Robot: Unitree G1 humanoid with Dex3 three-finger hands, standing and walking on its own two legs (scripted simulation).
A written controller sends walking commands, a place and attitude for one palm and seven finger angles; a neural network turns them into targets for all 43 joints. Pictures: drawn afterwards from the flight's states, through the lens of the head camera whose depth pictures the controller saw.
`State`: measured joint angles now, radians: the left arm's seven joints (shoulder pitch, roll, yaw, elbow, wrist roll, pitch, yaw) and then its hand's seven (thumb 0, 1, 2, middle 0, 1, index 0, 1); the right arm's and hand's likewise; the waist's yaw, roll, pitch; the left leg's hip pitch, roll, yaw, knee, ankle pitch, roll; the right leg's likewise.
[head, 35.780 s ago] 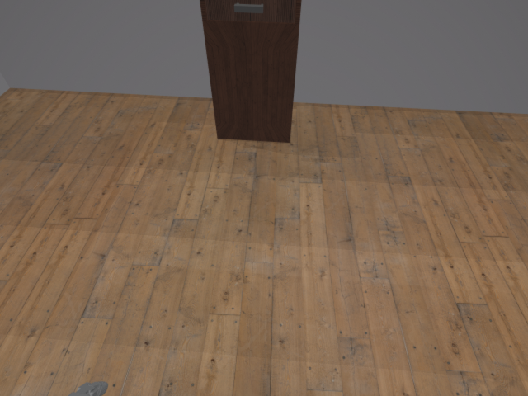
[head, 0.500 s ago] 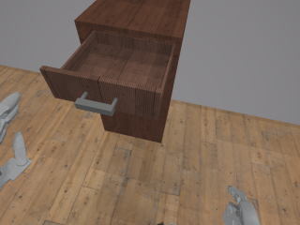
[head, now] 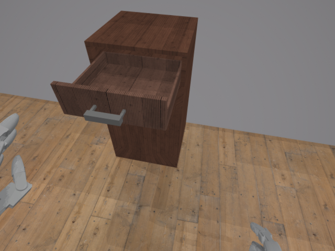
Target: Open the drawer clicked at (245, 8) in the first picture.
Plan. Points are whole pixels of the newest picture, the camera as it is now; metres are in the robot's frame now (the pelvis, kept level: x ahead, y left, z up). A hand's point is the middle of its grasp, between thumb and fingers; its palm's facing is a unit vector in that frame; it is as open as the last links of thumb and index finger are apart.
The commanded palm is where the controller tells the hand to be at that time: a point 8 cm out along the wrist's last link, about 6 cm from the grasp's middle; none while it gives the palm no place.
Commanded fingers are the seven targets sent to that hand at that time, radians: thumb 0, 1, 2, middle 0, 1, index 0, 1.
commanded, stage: stop stepping back and stand still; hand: left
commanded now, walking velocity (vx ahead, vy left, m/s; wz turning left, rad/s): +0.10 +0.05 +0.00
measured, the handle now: (106, 113) +0.55 +0.22 +0.00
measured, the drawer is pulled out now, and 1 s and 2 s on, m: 0.30 0.30 0.30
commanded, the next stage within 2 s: let the arm hang, fingers relaxed in 0.12 s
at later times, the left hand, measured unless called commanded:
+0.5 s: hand out of the picture +0.07 +0.17 -0.16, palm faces +0.05 -0.98 -0.18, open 7.2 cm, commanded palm none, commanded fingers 0.00 0.90 0.90 -0.20 -0.30 -0.20 -0.30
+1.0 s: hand out of the picture -0.01 +0.18 -0.16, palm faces +0.05 -0.98 -0.20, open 7.3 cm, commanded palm none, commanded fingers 0.00 0.90 0.90 -0.20 -0.30 -0.20 -0.30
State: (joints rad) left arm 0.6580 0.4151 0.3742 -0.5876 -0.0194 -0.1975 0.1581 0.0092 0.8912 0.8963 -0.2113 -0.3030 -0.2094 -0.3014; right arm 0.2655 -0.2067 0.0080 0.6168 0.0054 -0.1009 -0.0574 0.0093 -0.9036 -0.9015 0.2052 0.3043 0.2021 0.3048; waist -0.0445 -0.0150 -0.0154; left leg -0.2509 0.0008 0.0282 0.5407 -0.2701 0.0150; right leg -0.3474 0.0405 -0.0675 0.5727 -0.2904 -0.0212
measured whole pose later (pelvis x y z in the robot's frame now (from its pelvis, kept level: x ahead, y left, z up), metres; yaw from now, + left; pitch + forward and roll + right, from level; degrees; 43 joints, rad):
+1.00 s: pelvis +0.01 +0.01 +0.01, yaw +1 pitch -2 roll +0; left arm 0.31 0.13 0.00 1.12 0.01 0.01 0.03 0.00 0.92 0.90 -0.20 -0.30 -0.20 -0.30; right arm 0.34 -0.10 0.01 1.11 -0.01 0.01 -0.03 0.00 -0.91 -0.90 0.20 0.30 0.20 0.30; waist -0.01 0.02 0.05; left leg -0.16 -0.02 0.04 0.43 -0.23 0.03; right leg -0.24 0.05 0.00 0.41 -0.14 -0.05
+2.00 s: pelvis +0.04 +0.01 +0.01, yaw +1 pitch -2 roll +0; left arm 0.28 0.13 0.01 1.12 0.01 -0.01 0.04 0.00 0.92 0.90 -0.20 -0.30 -0.20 -0.30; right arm 0.31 -0.11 -0.01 1.13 0.00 -0.01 -0.04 0.00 -0.91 -0.90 0.20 0.30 0.20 0.30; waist -0.01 0.02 0.06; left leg -0.11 0.00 0.04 0.39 -0.26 0.01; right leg -0.19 0.07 0.00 0.39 -0.17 -0.07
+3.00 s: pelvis +0.05 +0.00 +0.01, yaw +1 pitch -1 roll +0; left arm 0.27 0.14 0.01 1.12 0.01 -0.01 0.04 0.00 0.91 0.90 -0.20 -0.30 -0.20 -0.30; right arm 0.31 -0.13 -0.01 1.13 -0.01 0.00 -0.04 0.00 -0.91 -0.90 0.20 0.30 0.20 0.30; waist -0.02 0.02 0.06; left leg -0.09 0.01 0.03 0.38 -0.26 0.00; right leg -0.18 0.09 0.00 0.37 -0.17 -0.08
